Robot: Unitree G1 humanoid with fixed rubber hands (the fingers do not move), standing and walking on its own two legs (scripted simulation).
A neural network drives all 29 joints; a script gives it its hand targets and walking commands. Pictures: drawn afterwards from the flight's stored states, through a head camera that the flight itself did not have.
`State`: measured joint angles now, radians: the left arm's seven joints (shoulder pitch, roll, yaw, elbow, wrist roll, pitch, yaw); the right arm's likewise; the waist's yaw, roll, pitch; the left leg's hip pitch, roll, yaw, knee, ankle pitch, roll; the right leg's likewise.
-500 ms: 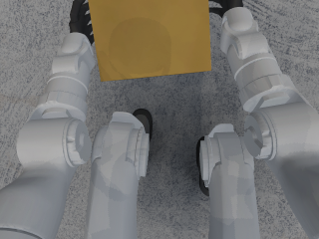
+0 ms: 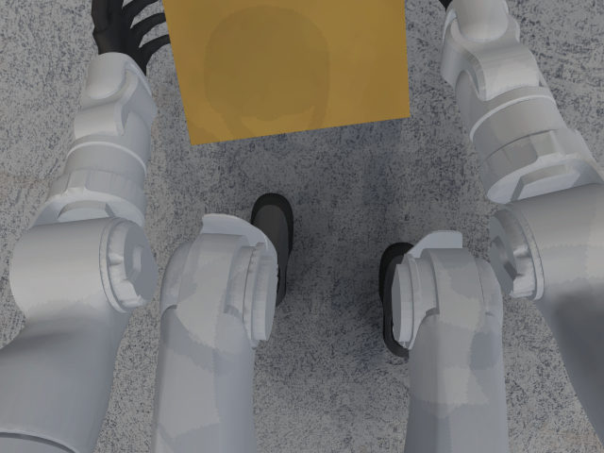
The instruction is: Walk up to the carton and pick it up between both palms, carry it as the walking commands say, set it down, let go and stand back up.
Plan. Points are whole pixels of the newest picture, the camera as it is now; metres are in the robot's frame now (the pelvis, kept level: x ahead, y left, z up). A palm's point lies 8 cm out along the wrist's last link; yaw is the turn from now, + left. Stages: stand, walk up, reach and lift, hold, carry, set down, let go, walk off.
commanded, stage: set down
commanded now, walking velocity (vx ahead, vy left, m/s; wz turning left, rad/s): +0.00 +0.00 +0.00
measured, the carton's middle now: (295, 44) +0.50 +0.10 -0.26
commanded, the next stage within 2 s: let go in 1.56 s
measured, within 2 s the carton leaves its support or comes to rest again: neither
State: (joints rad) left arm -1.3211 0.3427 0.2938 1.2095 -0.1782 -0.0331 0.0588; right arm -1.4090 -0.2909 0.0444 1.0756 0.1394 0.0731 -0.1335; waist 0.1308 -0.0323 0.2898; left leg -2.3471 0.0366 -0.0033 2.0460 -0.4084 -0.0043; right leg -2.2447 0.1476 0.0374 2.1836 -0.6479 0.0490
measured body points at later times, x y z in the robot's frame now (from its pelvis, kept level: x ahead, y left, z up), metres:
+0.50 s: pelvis -0.01 +0.00 +0.04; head +0.35 +0.07 +0.28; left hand +0.47 +0.31 -0.13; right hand +0.58 -0.06 -0.11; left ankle +0.15 +0.13 -0.35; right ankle +0.09 -0.11 -0.35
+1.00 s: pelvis -0.01 +0.00 +0.16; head +0.34 +0.07 +0.42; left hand +0.48 +0.31 +0.02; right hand +0.58 -0.07 +0.03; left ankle +0.15 +0.13 -0.35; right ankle +0.09 -0.11 -0.35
